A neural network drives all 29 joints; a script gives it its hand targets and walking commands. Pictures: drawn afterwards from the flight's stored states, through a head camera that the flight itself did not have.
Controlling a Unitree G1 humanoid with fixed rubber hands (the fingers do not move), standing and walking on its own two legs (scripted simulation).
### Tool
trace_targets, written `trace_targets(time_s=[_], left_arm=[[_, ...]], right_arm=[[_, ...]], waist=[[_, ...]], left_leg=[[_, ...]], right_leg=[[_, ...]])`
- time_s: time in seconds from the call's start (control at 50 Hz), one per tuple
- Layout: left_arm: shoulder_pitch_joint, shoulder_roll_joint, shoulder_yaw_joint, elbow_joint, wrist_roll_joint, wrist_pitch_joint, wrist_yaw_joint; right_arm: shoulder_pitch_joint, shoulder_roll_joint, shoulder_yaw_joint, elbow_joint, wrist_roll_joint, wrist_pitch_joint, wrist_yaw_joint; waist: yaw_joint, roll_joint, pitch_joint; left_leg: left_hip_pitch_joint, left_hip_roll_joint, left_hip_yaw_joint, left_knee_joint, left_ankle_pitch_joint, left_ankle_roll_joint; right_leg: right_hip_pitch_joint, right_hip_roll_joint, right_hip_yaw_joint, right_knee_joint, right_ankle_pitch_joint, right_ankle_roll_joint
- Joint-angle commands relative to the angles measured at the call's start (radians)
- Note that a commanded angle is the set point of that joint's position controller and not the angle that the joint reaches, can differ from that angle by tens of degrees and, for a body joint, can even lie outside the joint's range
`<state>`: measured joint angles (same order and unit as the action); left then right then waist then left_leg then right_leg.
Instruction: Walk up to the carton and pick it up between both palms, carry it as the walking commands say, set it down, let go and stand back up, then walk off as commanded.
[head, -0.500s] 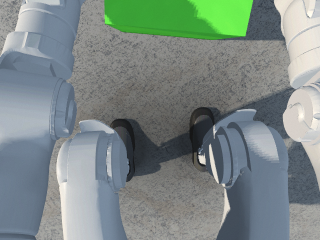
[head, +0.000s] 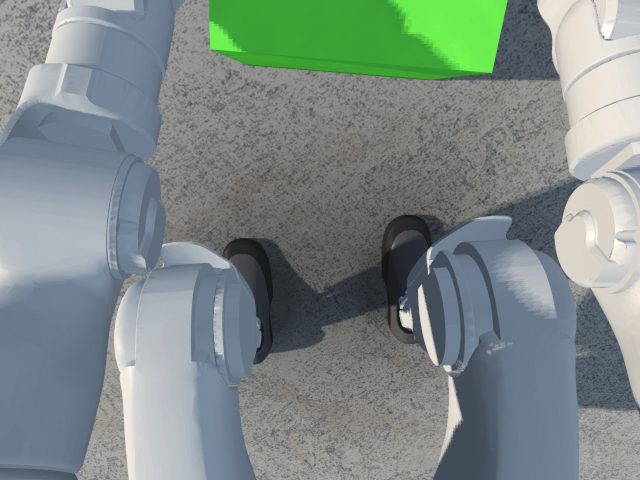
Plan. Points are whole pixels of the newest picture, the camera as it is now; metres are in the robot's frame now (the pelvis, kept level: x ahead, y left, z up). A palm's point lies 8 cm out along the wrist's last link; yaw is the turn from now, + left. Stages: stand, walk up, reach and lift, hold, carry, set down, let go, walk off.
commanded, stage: reach and lift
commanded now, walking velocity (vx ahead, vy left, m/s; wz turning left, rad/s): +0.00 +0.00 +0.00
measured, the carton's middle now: out of the picture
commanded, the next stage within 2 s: none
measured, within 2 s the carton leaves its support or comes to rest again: leaves its support in 0.58 s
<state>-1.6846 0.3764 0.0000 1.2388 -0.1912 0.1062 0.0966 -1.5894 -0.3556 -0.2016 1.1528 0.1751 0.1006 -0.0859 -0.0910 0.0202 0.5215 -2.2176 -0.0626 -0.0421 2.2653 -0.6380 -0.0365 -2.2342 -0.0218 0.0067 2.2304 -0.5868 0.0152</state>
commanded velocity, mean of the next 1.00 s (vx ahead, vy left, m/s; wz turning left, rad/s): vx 0.00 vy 0.00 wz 0.00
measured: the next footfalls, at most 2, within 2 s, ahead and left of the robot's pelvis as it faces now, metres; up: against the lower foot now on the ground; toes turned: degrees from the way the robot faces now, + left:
none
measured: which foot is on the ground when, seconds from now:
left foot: down 0.00-1.00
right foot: down 0.00-1.00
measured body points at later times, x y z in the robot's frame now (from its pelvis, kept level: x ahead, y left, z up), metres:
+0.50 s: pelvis +0.00 +0.00 +0.00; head +0.39 -0.02 +0.21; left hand +0.60 +0.10 -0.20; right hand +0.55 -0.22 -0.19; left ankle +0.10 +0.12 -0.33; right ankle +0.11 -0.13 -0.33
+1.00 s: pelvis -0.02 +0.00 +0.04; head +0.36 -0.03 +0.27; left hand +0.59 +0.10 -0.12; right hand +0.55 -0.22 -0.11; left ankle +0.10 +0.13 -0.33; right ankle +0.11 -0.13 -0.33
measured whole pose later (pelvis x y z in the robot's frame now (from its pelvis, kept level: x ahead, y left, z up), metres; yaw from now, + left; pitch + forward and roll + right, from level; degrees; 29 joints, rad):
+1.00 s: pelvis -0.02 +0.00 +0.04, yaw -1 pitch +31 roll +0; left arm -1.63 0.36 0.12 1.08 -0.13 0.26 0.19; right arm -1.56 -0.28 -0.27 0.92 0.04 0.31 -0.12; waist -0.10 0.03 0.52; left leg -2.06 -0.06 -0.03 2.13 -0.61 -0.04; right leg -2.09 0.02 0.04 2.10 -0.54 0.03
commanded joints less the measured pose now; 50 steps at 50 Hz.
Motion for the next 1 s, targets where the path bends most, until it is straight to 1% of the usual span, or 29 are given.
trace_targets(time_s=[0.0, 0.02, 0.04, 0.06, 0.1, 0.12, 0.14, 0.2, 0.32, 0.36, 0.44, 0.46, 0.48, 0.5, 0.54, 0.56, 0.62, 0.64, 0.66, 0.68, 0.7, 0.74, 0.76, 0.78, 0.86, 0.9, 0.92, 0.96, 0.98], left_arm=[[-0.444, -0.803, -0.097, -0.212, 0.007, 0.023, -0.244], [-0.485, -0.849, -0.118, -0.252, -0.007, 0.027, -0.254], [-0.46, -0.839, -0.122, -0.268, -0.004, 0.023, -0.255], [-0.436, -0.854, -0.118, -0.258, -0.007, 0.031, -0.263], [-0.421, -0.865, -0.099, -0.253, 0.006, 0.036, -0.273], [-0.407, -0.878, -0.098, -0.261, 0.007, 0.042, -0.273], [-0.445, -0.881, -0.117, -0.285, -0.008, 0.042, -0.274], [-0.457, -0.883, -0.148, -0.317, -0.027, 0.042, -0.277], [-0.468, -0.906, -0.156, -0.317, -0.033, 0.052, -0.274], [-0.492, -0.921, -0.164, -0.373, -0.056, 0.048, -0.267], [-0.57, -0.951, -0.203, -0.452, -0.084, 0.051, -0.25], [-0.581, -0.944, -0.2, -0.461, -0.09, 0.051, -0.239], [-0.554, -0.974, -0.206, -0.47, -0.092, 0.056, -0.237], [-0.573, -0.957, -0.208, -0.519, -0.092, 0.054, -0.231], [-0.628, -0.928, -0.219, -0.552, -0.112, 0.049, -0.224], [-0.632, -0.927, -0.212, -0.545, -0.094, 0.049, -0.225], [-0.668, -0.957, -0.237, -0.607, -0.14, 0.04, -0.22], [-0.686, -0.963, -0.243, -0.593, -0.13, 0.043, -0.216], [-0.65, -0.943, -0.21, -0.58, -0.098, 0.049, -0.216], [-0.668, -0.944, -0.198, -0.58, -0.11, 0.043, -0.211], [-0.669, -0.939, -0.194, -0.606, -0.103, 0.042, -0.207], [-0.678, -0.945, -0.176, -0.559, -0.093, 0.049, -0.214], [-0.656, -0.944, -0.153, -0.514, -0.071, 0.056, -0.22], [-0.648, -0.941, -0.144, -0.476, -0.06, 0.064, -0.227], [-0.713, -0.936, -0.136, -0.546, -0.068, 0.071, -0.23], [-0.666, -0.936, -0.106, -0.48, -0.044, 0.086, -0.243], [-0.685, -0.923, -0.095, -0.489, -0.041, 0.091, -0.242], [-0.711, -0.919, -0.092, -0.542, -0.033, 0.089, -0.246], [-0.706, -0.912, -0.087, -0.53, -0.037, 0.1, -0.251]], right_arm=[[-0.504, 0.72, 0.203, -0.217, 0.009, 0.032, 0.264], [-0.513, 0.742, 0.198, -0.229, 0.005, 0.035, 0.271], [-0.501, 0.764, 0.217, -0.239, 0.018, 0.042, 0.281], [-0.501, 0.775, 0.218, -0.262, 0.009, 0.046, 0.283], [-0.444, 0.812, 0.219, -0.226, 0.002, 0.064, 0.296], [-0.511, 0.802, 0.244, -0.302, 0.015, 0.059, 0.298], [-0.498, 0.788, 0.242, -0.296, 0.012, 0.062, 0.296], [-0.475, 0.829, 0.251, -0.283, 0.04, 0.068, 0.3], [-0.504, 0.819, 0.263, -0.297, 0.042, 0.072, 0.295], [-0.553, 0.836, 0.297, -0.359, 0.069, 0.072, 0.298], [-0.644, 0.825, 0.318, -0.452, 0.097, 0.069, 0.288], [-0.681, 0.819, 0.341, -0.482, 0.109, 0.067, 0.275], [-0.683, 0.831, 0.341, -0.513, 0.117, 0.064, 0.268], [-0.67, 0.849, 0.351, -0.525, 0.124, 0.07, 0.265], [-0.689, 0.847, 0.366, -0.538, 0.121, 0.077, 0.247], [-0.665, 0.879, 0.349, -0.508, 0.113, 0.084, 0.247], [-0.695, 0.868, 0.354, -0.595, 0.103, 0.077, 0.231], [-0.679, 0.85, 0.345, -0.559, 0.088, 0.079, 0.225], [-0.687, 0.871, 0.351, -0.559, 0.093, 0.088, 0.227], [-0.725, 0.862, 0.361, -0.584, 0.09, 0.085, 0.224], [-0.698, 0.878, 0.362, -0.572, 0.084, 0.091, 0.229], [-0.65, 0.894, 0.32, -0.514, 0.049, 0.095, 0.227], [-0.669, 0.882, 0.327, -0.518, 0.047, 0.094, 0.229], [-0.644, 0.894, 0.285, -0.444, 0.028, 0.105, 0.233], [-0.72, 0.898, 0.288, -0.543, 0.027, 0.116, 0.237], [-0.669, 0.93, 0.272, -0.45, -0.001, 0.138, 0.245], [-0.681, 0.919, 0.26, -0.477, -0.007, 0.14, 0.25], [-0.669, 0.96, 0.273, -0.476, 0.0, 0.155, 0.256], [-0.685, 0.94, 0.269, -0.489, -0.015, 0.164, 0.259]], waist=[[-0.065, 0.077, -1.109], [-0.079, 0.078, -1.14], [-0.054, 0.087, -1.144], [-0.068, 0.079, -1.126], [-0.048, 0.063, -1.094], [-0.033, 0.055, -1.102], [-0.061, 0.063, -1.121], [-0.049, 0.085, -1.126], [-0.066, 0.083, -1.141], [-0.051, 0.071, -1.246], [-0.072, 0.091, -1.462], [-0.061, 0.061, -1.537], [-0.07, 0.073, -1.59], [-0.053, 0.07, -1.632], [-0.068, 0.035, -1.729], [-0.045, 0.04, -1.699], [-0.091, 0.02, -1.844], [-0.076, 0.073, -1.79], [-0.04, 0.074, -1.781], [-0.058, 0.033, -1.791], [-0.048, 0.032, -1.825], [-0.079, 0.004, -1.744], [-0.043, 0.015, -1.728], [-0.057, 0.031, -1.616], [-0.053, 0.041, -1.743], [-0.036, 0.03, -1.668], [-0.054, 0.029, -1.657], [-0.01, 0.026, -1.717], [-0.026, 0.005, -1.693]], left_leg=[[0.474, -0.053, 0.068, -0.148, 0.341, 0.034], [0.455, -0.06, 0.076, -0.147, 0.323, 0.031], [0.472, -0.059, 0.073, -0.148, 0.352, 0.035], [0.46, -0.059, 0.065, -0.144, 0.365, 0.038], [0.424, -0.064, 0.077, -0.141, 0.33, 0.041], [0.434, -0.066, 0.075, -0.139, 0.345, 0.045], [0.44, -0.063, 0.071, -0.132, 0.353, 0.038], [0.443, -0.057, 0.086, -0.125, 0.357, 0.04], [0.468, -0.061, 0.074, -0.128, 0.361, 0.041], [0.55, -0.064, 0.067, -0.127, 0.406, 0.048], [0.66, -0.07, 0.084, -0.123, 0.47, 0.038], [0.682, -0.069, 0.076, -0.123, 0.481, 0.042], [0.694, -0.073, 0.078, -0.135, 0.511, 0.04], [0.713, -0.082, 0.077, -0.137, 0.55, 0.041], [0.651, -0.078, 0.091, -0.146, 0.513, 0.037], [0.664, -0.079, 0.1, -0.158, 0.503, 0.039], [0.686, -0.085, 0.098, -0.169, 0.558, 0.039], [0.679, -0.082, 0.108, -0.181, 0.519, 0.028], [0.694, -0.077, 0.112, -0.193, 0.513, 0.034], [0.702, -0.08, 0.102, -0.194, 0.517, 0.041], [0.733, -0.077, 0.093, -0.209, 0.527, 0.039], [0.687, -0.082, 0.093, -0.228, 0.482, 0.041], [0.678, -0.079, 0.095, -0.232, 0.451, 0.042], [0.61, -0.076, 0.103, -0.252, 0.379, 0.042], [0.697, -0.077, 0.107, -0.266, 0.381, 0.046], [0.655, -0.077, 0.102, -0.29, 0.333, 0.051], [0.666, -0.077, 0.103, -0.288, 0.319, 0.051], [0.652, -0.076, 0.123, -0.291, 0.331, 0.048], [0.641, -0.076, 0.11, -0.297, 0.338, 0.051]], right_leg=[[0.582, 0.091, -0.052, -0.131, 0.423, -0.012], [0.598, 0.091, -0.06, -0.122, 0.43, -0.018], [0.592, 0.092, -0.059, -0.114, 0.447, -0.016], [0.583, 0.09, -0.06, -0.113, 0.458, -0.016], [0.583, 0.093, -0.056, -0.116, 0.421, -0.018], [0.561, 0.089, -0.056, -0.114, 0.417, -0.013], [0.603, 0.089, -0.054, -0.107, 0.447, -0.017], [0.604, 0.09, -0.04, -0.115, 0.464, -0.023], [0.606, 0.09, -0.05, -0.108, 0.456, -0.024], [0.628, 0.091, -0.054, -0.1, 0.479, -0.025], [0.717, 0.09, -0.063, -0.118, 0.525, -0.026], [0.764, 0.09, -0.073, -0.102, 0.554, -0.021], [0.786, 0.094, -0.08, -0.103, 0.595, -0.018], [0.801, 0.094, -0.072, -0.1, 0.626, -0.018], [0.948, 0.086, -0.06, -0.111, 0.684, -0.02], [0.9, 0.095, -0.066, -0.123, 0.651, -0.014], [1.0, 0.103, -0.074, -0.129, 0.732, -0.019], [0.96, 0.104, -0.065, -0.147, 0.681, -0.026], [0.92, 0.106, -0.067, -0.161, 0.637, -0.02], [0.909, 0.105, -0.083, -0.167, 0.621, -0.013], [0.94, 0.104, -0.079, -0.169, 0.636, -0.016], [0.908, 0.107, -0.085, -0.204, 0.595, -0.014], [0.89, 0.105, -0.081, -0.208, 0.548, -0.017], [0.831, 0.104, -0.081, -0.227, 0.476, -0.017], [0.904, 0.108, -0.074, -0.251, 0.469, -0.018], [0.867, 0.105, -0.082, -0.253, 0.424, -0.014], [0.854, 0.104, -0.075, -0.275, 0.397, -0.014], [0.902, 0.108, -0.065, -0.281, 0.42, -0.01], [0.889, 0.107, -0.068, -0.274, 0.423, -0.009]])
